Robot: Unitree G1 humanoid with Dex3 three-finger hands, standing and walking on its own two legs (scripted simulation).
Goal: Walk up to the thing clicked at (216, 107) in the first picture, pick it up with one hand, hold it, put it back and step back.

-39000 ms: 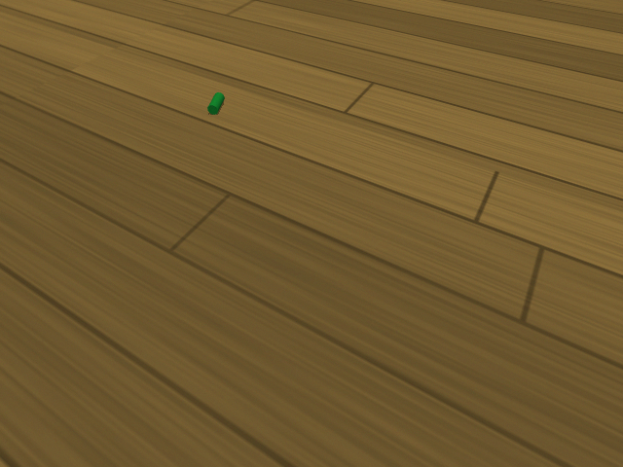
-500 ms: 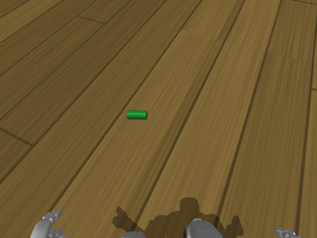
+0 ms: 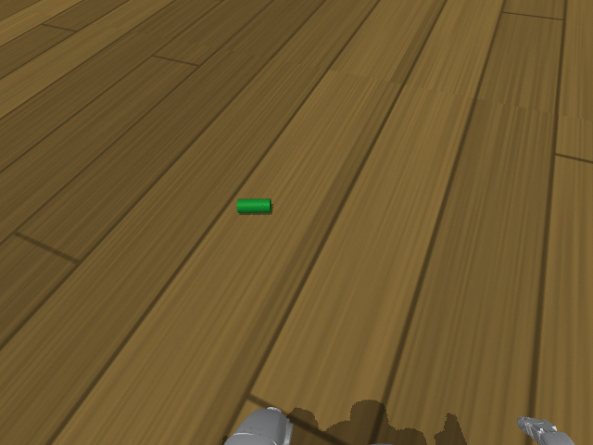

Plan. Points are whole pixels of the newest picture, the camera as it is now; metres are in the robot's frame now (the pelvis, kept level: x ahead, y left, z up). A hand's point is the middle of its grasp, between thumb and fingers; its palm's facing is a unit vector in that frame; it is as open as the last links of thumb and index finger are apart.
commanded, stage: step back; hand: left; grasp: from above
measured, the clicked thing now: (254, 205) +1.10 +0.27 -0.73
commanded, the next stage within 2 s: stand in 1.22 s
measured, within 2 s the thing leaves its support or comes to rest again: neither
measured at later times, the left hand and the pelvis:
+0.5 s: hand out of the picture +0.00 +0.27 -0.14, palm faces +0.09 -0.92 -0.39, open 7.4 cm; pelvis -0.03 +0.00 +0.00, yaw +4 degrees
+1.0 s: hand out of the picture +0.08 +0.29 -0.14, palm faces +0.07 -0.93 -0.36, open 7.3 cm; pelvis +0.01 +0.02 +0.01, yaw +3 degrees
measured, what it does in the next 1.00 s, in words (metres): steps on the spot: left foot, then left foot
